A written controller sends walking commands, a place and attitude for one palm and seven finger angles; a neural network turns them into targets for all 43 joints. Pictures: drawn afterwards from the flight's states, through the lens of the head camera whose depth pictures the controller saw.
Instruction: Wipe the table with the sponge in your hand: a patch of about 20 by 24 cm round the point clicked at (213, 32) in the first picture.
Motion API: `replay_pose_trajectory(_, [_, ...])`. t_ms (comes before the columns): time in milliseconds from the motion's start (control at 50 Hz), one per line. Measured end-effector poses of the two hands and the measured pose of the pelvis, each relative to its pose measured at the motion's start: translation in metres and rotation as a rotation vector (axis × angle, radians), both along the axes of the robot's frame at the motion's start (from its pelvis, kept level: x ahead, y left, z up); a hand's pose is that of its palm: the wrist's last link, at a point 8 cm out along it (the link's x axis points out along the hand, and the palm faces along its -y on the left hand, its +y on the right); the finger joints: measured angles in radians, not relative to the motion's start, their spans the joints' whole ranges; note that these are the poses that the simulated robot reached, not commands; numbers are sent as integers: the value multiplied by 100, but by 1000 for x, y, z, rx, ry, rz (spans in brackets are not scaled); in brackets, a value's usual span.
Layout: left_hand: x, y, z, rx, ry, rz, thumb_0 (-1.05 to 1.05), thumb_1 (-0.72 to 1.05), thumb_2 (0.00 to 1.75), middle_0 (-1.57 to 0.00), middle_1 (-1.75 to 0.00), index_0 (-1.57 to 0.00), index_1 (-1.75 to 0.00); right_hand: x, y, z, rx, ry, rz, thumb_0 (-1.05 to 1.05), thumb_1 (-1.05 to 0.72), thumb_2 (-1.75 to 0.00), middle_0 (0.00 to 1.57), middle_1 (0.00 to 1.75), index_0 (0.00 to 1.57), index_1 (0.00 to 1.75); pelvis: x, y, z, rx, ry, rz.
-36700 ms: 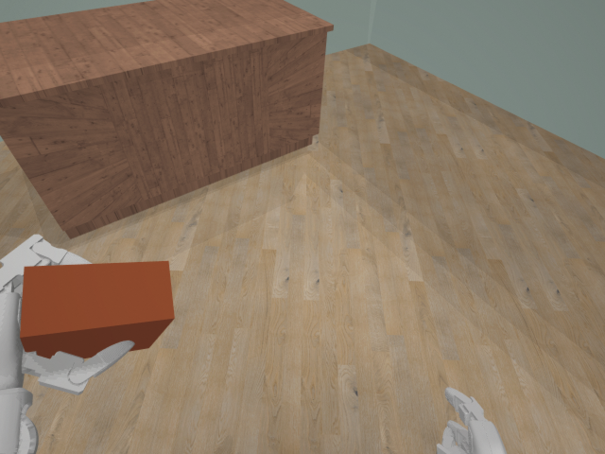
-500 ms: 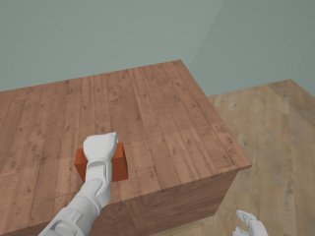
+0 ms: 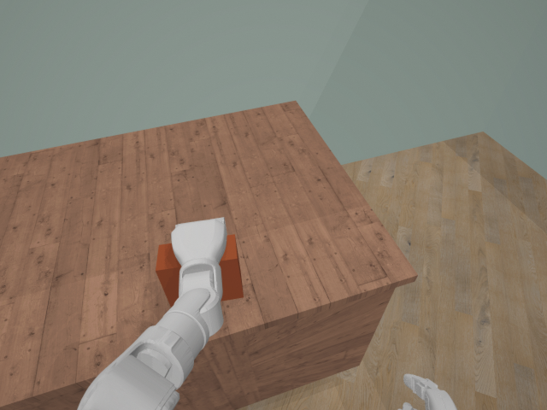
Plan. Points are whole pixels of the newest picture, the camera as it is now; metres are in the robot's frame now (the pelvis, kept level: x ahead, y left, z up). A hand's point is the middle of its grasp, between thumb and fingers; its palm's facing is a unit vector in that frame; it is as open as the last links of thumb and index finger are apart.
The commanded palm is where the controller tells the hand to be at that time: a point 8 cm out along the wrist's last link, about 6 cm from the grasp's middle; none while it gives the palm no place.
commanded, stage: wipe forward along the third lane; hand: left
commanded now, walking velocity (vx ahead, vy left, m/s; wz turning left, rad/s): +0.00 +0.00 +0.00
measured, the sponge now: (204, 278) +0.35 +0.17 -0.05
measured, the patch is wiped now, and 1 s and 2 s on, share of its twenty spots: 0.95 0.95 1.00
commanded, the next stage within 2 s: wipe back along the third lane in 1.50 s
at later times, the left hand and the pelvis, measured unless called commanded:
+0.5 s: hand (203, 241) +0.40 +0.17 +0.00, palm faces -0.10 +0.01 -1.00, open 10.1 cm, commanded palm +0.39 +0.17 +0.02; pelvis -0.01 +0.00 -0.01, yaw -1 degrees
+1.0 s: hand (196, 220) +0.45 +0.20 +0.00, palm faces -0.08 +0.02 -1.00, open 10.1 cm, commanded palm +0.44 +0.19 +0.02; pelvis -0.02 +0.02 -0.02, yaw -2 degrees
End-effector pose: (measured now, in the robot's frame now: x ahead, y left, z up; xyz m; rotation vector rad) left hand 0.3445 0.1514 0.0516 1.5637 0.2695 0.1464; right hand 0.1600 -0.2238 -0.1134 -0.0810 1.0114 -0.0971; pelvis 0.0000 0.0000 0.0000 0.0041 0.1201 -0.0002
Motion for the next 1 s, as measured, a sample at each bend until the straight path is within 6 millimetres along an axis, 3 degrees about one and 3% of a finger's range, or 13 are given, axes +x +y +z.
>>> replay_pose_trajectory(360, [27, 7, -1, 3, 26, 40, 0, -54, 107, -76, -133, -76, -135, -42, -30, -8, -88, 69, -80, 1, -91, -90, 20, 30, 20, 30, -7, -5, -4, -1, 56, -11])
replay_pose_trajectory(740, [64, 22, -1, 25, 28, 66, 1, -55, 107, -77, -133, -77, -134, -106, -26, -26, -106, 172, -144, 0, -91, -90, 20, 30, 20, 30, -19, 6, -15, -12, 137, -22])
replay_pose_trajectory(1000, [89, 37, 1, 31, 6, 72, 1, -55, 107, -77, -133, -77, -134, -127, -20, -27, -129, 196, -168, 0, -91, -90, 20, 30, 20, 30, -20, 17, -22, -25, 182, -29])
